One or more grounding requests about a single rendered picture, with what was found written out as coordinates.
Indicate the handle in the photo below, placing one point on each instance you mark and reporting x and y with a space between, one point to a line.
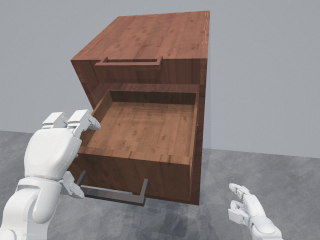
138 200
128 66

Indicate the left robot forearm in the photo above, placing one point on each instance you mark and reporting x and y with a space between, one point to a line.
28 212

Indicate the left robot hand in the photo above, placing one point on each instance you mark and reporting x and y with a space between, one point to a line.
52 149

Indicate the right robot forearm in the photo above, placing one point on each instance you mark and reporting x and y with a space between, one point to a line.
262 228

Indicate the cabinet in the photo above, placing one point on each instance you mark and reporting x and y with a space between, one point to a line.
179 41

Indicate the right robot hand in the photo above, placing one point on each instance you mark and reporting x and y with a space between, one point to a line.
251 207

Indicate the drawer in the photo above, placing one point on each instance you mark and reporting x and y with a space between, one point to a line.
144 134

